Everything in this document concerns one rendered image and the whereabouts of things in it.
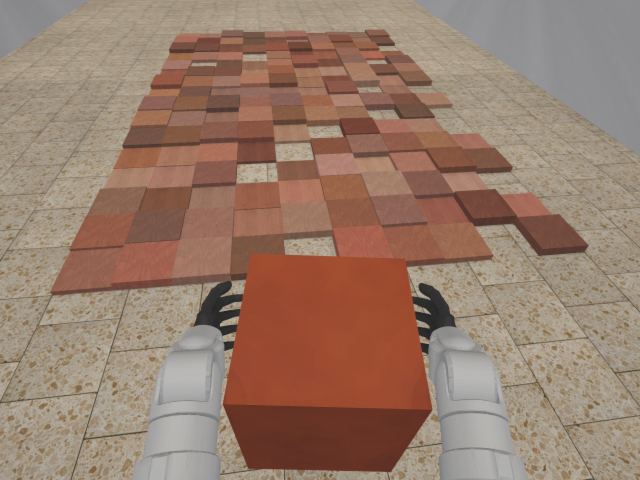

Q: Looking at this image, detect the left robot forearm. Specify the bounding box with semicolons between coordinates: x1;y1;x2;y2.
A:
132;325;225;480

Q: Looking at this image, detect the right robot forearm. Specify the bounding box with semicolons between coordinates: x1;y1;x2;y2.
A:
428;326;528;480

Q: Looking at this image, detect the right robot hand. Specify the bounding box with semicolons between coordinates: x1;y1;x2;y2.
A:
412;283;456;354

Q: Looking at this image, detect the left robot hand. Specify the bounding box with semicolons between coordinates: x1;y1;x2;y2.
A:
193;281;243;351

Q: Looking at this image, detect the carton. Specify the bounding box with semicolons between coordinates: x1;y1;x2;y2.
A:
223;254;432;472

